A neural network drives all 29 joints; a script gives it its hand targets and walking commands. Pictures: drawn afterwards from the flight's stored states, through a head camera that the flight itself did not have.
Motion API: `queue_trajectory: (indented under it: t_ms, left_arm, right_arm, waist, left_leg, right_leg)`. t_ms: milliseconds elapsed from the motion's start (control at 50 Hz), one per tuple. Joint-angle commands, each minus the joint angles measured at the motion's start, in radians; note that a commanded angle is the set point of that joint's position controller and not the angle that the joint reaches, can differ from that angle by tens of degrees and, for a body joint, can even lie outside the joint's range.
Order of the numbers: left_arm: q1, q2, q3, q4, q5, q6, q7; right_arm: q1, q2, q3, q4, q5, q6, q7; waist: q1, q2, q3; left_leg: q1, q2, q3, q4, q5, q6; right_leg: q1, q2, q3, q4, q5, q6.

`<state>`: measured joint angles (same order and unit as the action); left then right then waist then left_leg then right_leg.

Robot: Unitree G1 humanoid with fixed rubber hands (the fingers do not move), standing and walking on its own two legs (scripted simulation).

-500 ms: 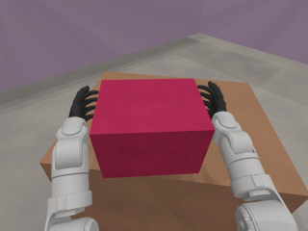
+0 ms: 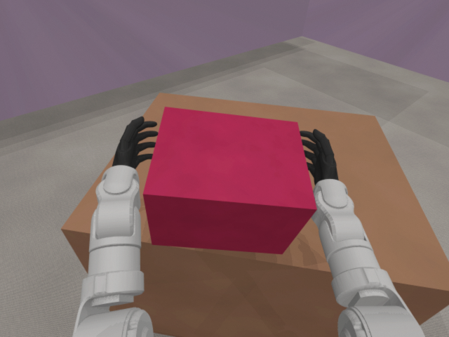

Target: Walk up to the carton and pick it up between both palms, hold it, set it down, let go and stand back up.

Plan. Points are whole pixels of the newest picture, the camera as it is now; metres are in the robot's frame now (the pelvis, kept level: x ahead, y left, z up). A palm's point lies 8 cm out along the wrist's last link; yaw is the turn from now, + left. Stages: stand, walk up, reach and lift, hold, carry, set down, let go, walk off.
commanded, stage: set down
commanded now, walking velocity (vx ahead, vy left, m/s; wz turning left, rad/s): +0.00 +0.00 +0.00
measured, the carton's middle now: (225, 182) +0.38 +0.00 +0.11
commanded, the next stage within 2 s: none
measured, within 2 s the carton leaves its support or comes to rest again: neither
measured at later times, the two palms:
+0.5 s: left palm (139, 166) +0.40 +0.15 +0.14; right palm (322, 176) +0.38 -0.19 +0.13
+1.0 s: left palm (144, 168) +0.42 +0.15 +0.11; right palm (316, 177) +0.40 -0.19 +0.10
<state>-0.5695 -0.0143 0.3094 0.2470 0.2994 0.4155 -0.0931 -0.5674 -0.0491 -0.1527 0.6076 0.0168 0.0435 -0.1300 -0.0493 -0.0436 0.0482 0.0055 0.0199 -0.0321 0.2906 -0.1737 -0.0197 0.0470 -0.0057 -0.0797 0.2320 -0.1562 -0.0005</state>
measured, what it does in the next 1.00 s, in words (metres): stands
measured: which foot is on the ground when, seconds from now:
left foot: down 0.00-1.00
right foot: down 0.00-1.00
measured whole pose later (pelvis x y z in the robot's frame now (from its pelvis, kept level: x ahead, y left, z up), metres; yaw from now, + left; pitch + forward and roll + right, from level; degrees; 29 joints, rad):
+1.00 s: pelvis +0.02 +0.00 +0.00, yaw -1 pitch +0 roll -1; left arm -0.71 0.02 0.33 0.73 0.25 0.12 -0.02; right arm -0.67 -0.04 -0.37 0.90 -0.15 -0.14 -0.08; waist -0.01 -0.02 0.00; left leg -0.11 0.03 -0.02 0.28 -0.18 -0.02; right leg -0.08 0.00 -0.07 0.22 -0.15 0.00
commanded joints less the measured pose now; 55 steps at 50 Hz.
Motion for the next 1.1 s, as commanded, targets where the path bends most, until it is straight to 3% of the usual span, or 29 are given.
queue_trajectory:
  t_ms: [0,160,380,680,1080]
  left_arm:
    - [-0.520,-0.478,-0.470,-0.091,-0.118,-0.079,-0.094]
    - [-0.545,-0.498,-0.509,-0.067,-0.139,-0.117,-0.060]
    - [-0.574,-0.491,-0.399,0.104,-0.101,-0.155,-0.061]
    - [-0.678,-0.504,-0.357,0.247,-0.101,-0.278,-0.027]
    - [-0.768,-0.476,-0.252,0.425,-0.060,-0.399,-0.014]
  right_arm:
    - [-0.730,0.429,0.371,-0.353,0.017,-0.177,0.121]
    - [-0.727,0.426,0.357,-0.306,0.009,-0.194,0.121]
    - [-0.750,0.429,0.253,-0.156,-0.052,-0.202,0.146]
    - [-0.786,0.459,0.174,-0.035,-0.117,-0.261,0.177]
    - [-0.779,0.471,0.023,0.113,-0.248,-0.310,0.211]
  waist:
    - [-0.006,0.043,-0.448]
    - [-0.015,0.053,-0.471]
    - [0.016,0.030,-0.441]
    - [0.030,0.041,-0.542]
    - [0.033,0.045,-0.594]
  left_leg:
    - [0.093,-0.048,0.082,0.033,0.373,-0.029]
    - [0.095,-0.046,0.075,0.040,0.373,-0.041]
    - [0.032,-0.041,0.099,0.001,0.283,-0.024]
    - [0.039,-0.036,0.113,0.030,0.390,-0.042]
    - [-0.016,-0.025,0.134,0.022,0.394,-0.046]
  right_leg:
    - [0.128,0.043,-0.063,0.031,0.333,0.033]
    - [0.088,0.040,-0.062,0.027,0.337,0.029]
    - [0.088,0.032,-0.054,0.025,0.304,0.038]
    - [0.083,0.037,-0.057,0.046,0.411,0.041]
    - [0.079,0.030,-0.058,0.066,0.459,0.045]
